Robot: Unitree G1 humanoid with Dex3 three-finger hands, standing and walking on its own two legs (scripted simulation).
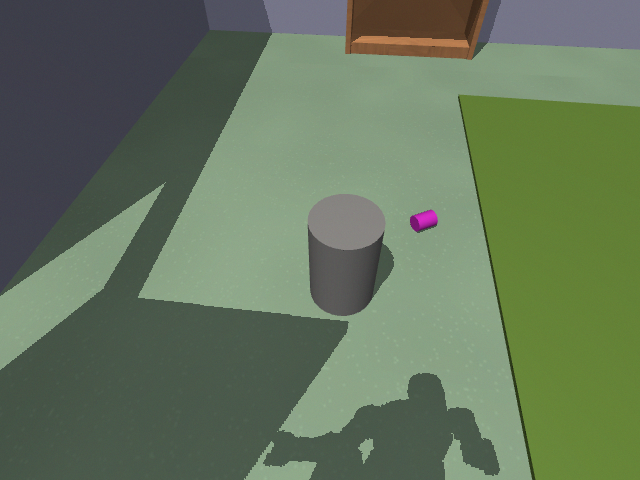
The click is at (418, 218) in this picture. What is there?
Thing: lying can
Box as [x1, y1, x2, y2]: [410, 210, 437, 231]
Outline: 435,213 432,210 428,210 411,216 411,226 416,231 434,225 437,221
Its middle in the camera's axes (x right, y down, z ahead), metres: +0.46 -0.07 +1.69
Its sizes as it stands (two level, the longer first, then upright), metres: 0.094 0.073 0.073
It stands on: the floor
